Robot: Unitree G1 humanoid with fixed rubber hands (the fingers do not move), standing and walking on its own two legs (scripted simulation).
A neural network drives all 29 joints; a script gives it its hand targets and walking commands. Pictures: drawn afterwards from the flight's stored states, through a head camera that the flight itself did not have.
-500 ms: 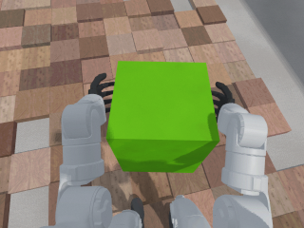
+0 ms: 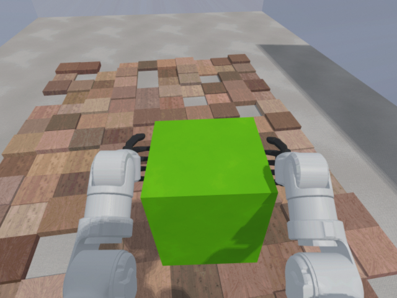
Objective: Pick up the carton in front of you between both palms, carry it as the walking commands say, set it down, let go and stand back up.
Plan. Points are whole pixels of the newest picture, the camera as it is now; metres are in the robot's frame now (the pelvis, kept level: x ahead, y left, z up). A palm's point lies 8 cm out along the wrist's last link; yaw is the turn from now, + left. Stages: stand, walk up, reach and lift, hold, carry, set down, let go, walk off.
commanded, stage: carry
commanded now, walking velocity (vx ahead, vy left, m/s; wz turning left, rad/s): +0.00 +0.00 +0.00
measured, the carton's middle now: (207, 193) +0.34 +0.00 +0.06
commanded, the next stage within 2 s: none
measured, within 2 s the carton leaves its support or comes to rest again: neither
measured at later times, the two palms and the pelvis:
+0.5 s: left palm (127, 166) +0.34 +0.16 +0.14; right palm (280, 169) +0.34 -0.14 +0.13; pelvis -0.01 +0.01 +0.00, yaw +0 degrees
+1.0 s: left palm (119, 168) +0.33 +0.17 +0.13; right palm (273, 172) +0.33 -0.13 +0.13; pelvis -0.01 +0.02 +0.00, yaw +0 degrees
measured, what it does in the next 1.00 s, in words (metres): stands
